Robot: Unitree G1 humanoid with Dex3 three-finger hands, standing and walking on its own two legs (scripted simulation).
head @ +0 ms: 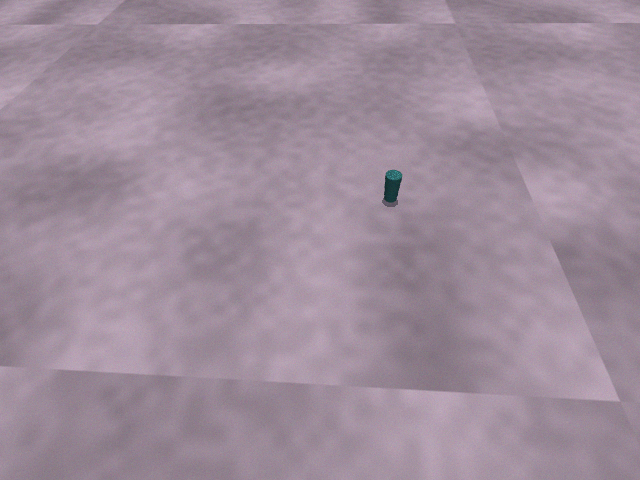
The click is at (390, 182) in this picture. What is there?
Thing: tapered cup
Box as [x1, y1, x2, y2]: [384, 170, 401, 202]
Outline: 396,170 389,170 386,172 385,175 384,198 385,200 390,202 395,200 399,188 399,183 401,180 401,173
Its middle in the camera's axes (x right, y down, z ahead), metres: +0.35 -0.26 +1.80
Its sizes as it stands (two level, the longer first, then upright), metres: 0.074 0.074 0.140
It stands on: the floor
